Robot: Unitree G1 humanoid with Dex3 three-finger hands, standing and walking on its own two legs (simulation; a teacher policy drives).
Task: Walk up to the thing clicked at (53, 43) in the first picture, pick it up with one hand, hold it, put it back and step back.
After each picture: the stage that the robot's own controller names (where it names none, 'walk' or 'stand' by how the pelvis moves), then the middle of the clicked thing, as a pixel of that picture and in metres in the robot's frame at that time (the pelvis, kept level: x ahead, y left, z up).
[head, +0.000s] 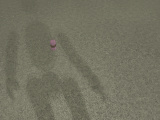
stand; (53, 45) +1.40 +0.33 -0.72
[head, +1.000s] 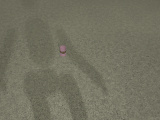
walk; (63, 51) +1.31 +0.14 -0.70
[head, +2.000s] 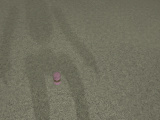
walk; (57, 78) +0.88 +0.17 -0.72
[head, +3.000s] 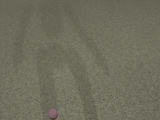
walk; (53, 115) +0.55 +0.22 -0.71
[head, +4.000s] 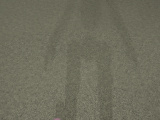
stand; out of the picture +0.44 +0.22 -0.70
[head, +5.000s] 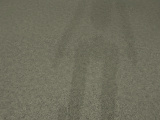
stand; out of the picture +0.43 +0.18 -0.72
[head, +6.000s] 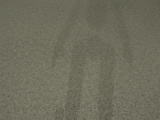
stand; out of the picture +0.42 +0.20 -0.73
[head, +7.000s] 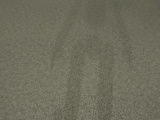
stand; out of the picture +0.41 +0.22 -0.73
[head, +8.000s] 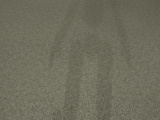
stand; out of the picture +0.40 +0.22 -0.73
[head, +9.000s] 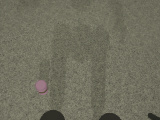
go down; (42, 87) +0.45 +0.23 -0.52
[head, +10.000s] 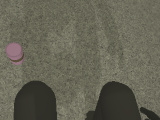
go down; (15, 54) +0.47 +0.27 -0.30
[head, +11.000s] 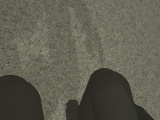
close in; out of the picture +0.45 +0.31 -0.24
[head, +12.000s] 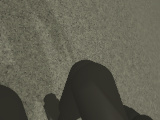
close; out of the picture +0.44 +0.33 -0.22
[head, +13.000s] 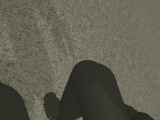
lift; out of the picture +0.43 +0.31 -0.23
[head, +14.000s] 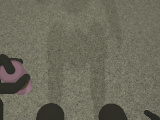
lift; (17, 79) +0.35 +0.22 -0.03
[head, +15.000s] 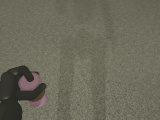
hold; (34, 90) +0.33 +0.18 +0.00
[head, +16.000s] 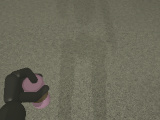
hold; (37, 92) +0.33 +0.17 -0.01
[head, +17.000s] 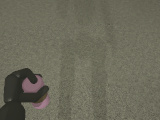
hold; (37, 92) +0.33 +0.17 -0.01
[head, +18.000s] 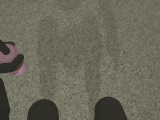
crouch; (12, 60) +0.42 +0.23 -0.09
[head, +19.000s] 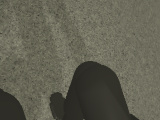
lower; out of the picture +0.43 +0.32 -0.23
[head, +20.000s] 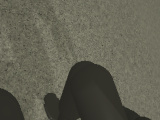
lower; out of the picture +0.42 +0.33 -0.23
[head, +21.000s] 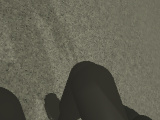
lower; out of the picture +0.42 +0.33 -0.22
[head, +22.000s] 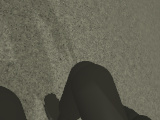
lower; out of the picture +0.42 +0.33 -0.23
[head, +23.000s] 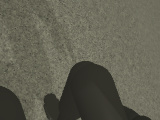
loosen; out of the picture +0.42 +0.33 -0.23
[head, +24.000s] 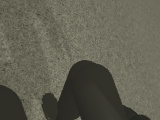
withdraw; out of the picture +0.41 +0.32 -0.23
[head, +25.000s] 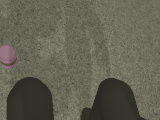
walk; (8, 57) +0.44 +0.27 -0.28
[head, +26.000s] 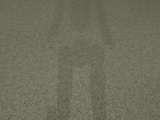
stand; out of the picture +0.38 +0.21 -0.65
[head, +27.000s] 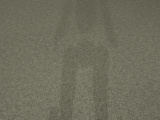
stand; out of the picture +0.40 +0.22 -0.67
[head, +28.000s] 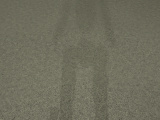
stand; out of the picture +0.39 +0.21 -0.67
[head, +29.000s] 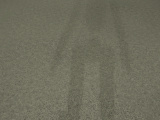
stand; out of the picture +0.41 +0.19 -0.72
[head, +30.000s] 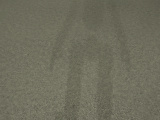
stand; out of the picture +0.39 +0.21 -0.73
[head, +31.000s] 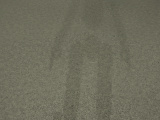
walk; out of the picture +0.38 +0.22 -0.73
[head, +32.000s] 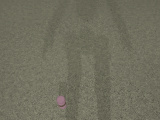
walk; (61, 102) +0.55 +0.22 -0.70
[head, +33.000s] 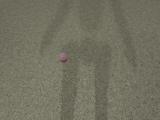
walk; (63, 58) +0.94 +0.17 -0.69
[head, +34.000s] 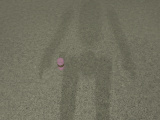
stand; (60, 64) +1.02 +0.21 -0.70
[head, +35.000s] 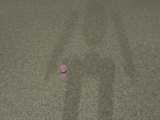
stand; (63, 70) +0.99 +0.21 -0.72
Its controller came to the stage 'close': yes
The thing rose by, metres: 0.69
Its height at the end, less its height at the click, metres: +0.00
